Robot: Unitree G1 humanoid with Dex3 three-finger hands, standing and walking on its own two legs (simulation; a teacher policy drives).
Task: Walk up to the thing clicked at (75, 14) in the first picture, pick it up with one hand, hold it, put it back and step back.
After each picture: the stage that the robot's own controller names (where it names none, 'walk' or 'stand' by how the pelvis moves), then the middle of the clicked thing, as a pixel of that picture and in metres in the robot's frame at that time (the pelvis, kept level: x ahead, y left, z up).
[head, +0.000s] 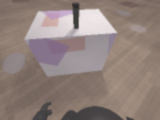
stand; (76, 16) +0.96 +0.22 +0.14
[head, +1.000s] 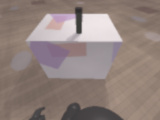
walk; (78, 21) +0.87 +0.21 +0.15
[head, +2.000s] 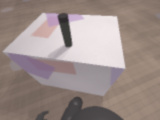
walk; (66, 32) +0.57 +0.24 +0.15
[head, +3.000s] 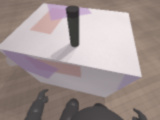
walk; (74, 30) +0.53 +0.15 +0.18
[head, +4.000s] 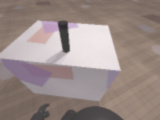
stand; (64, 38) +0.57 +0.23 +0.15
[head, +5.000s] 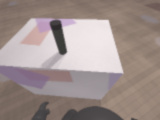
stand; (59, 39) +0.51 +0.24 +0.15
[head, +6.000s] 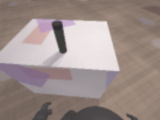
stand; (60, 39) +0.54 +0.26 +0.13
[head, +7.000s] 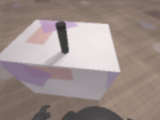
stand; (63, 39) +0.54 +0.25 +0.13
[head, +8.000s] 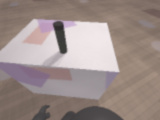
stand; (61, 39) +0.54 +0.26 +0.13
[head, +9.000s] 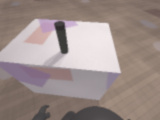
rise first; (62, 39) +0.54 +0.25 +0.13
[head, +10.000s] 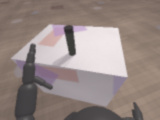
rise first; (70, 42) +0.55 +0.23 +0.14
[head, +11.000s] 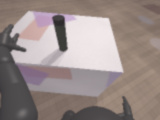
go down; (61, 35) +0.54 +0.21 +0.15
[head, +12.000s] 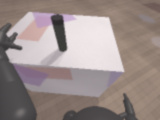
go down; (60, 35) +0.53 +0.21 +0.16
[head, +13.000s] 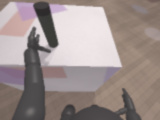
close in; (48, 29) +0.52 +0.24 +0.19
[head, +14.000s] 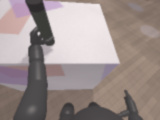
lift; (43, 26) +0.53 +0.25 +0.19
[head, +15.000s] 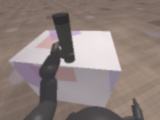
lift; (65, 41) +0.33 +0.15 +0.31
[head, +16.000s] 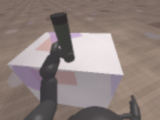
hold; (65, 41) +0.33 +0.16 +0.32
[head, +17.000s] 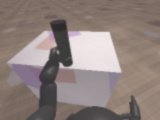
hold; (63, 46) +0.33 +0.17 +0.28
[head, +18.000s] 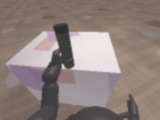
hold; (65, 48) +0.34 +0.16 +0.27
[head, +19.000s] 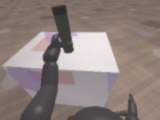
crouch; (64, 32) +0.41 +0.16 +0.33
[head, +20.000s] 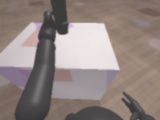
lower; (59, 9) +0.49 +0.16 +0.38
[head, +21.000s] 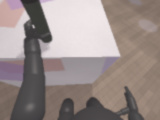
lower; (39, 21) +0.53 +0.25 +0.20
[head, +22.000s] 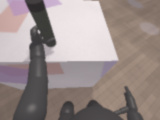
lower; (44, 27) +0.52 +0.23 +0.19
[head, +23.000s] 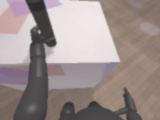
lower; (45, 26) +0.52 +0.23 +0.19
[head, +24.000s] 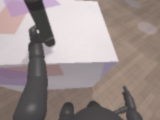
lower; (43, 26) +0.52 +0.23 +0.19
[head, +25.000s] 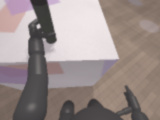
open; (46, 22) +0.54 +0.21 +0.20
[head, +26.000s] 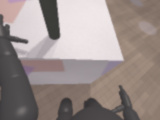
sink last; (51, 17) +0.53 +0.20 +0.20
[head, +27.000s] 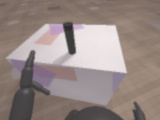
sink last; (70, 40) +0.54 +0.22 +0.17
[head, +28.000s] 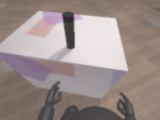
stand; (69, 33) +0.54 +0.20 +0.18
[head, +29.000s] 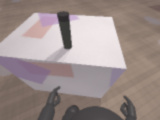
stand; (65, 33) +0.54 +0.21 +0.19
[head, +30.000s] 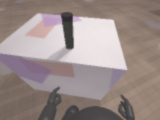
stand; (68, 33) +0.55 +0.20 +0.19
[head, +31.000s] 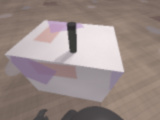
stand; (72, 39) +0.57 +0.19 +0.14
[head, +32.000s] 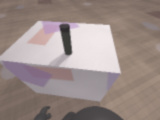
stand; (66, 41) +0.54 +0.22 +0.13
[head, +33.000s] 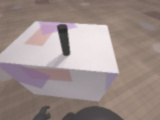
stand; (64, 41) +0.53 +0.23 +0.13
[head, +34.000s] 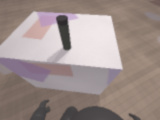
walk; (65, 35) +0.54 +0.22 +0.14
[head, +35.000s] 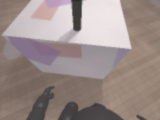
walk; (77, 14) +0.69 +0.14 +0.15
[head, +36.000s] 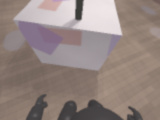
walk; (79, 5) +0.88 +0.19 +0.15
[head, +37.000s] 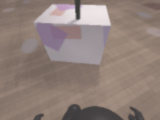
walk; (77, 8) +1.17 +0.26 +0.15
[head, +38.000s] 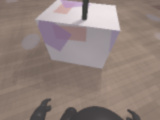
stand; (85, 8) +1.08 +0.15 +0.15
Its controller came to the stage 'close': yes
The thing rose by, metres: 0.23
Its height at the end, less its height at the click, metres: +0.00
